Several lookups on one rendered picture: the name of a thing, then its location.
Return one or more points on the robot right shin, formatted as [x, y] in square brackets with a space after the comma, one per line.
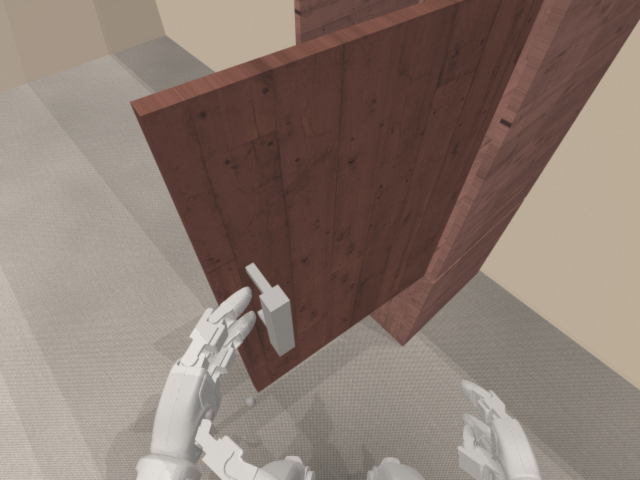
[390, 460]

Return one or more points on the robot left thigh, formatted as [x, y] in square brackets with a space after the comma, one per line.
[290, 470]

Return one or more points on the robot left hand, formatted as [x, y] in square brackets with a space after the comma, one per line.
[180, 429]

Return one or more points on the handle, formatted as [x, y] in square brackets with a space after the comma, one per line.
[275, 313]

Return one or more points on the robot right hand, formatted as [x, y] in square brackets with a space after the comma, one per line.
[505, 452]

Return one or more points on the cupboard door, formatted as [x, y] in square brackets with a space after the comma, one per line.
[335, 164]

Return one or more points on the robot left forearm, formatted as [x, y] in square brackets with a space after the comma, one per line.
[161, 467]

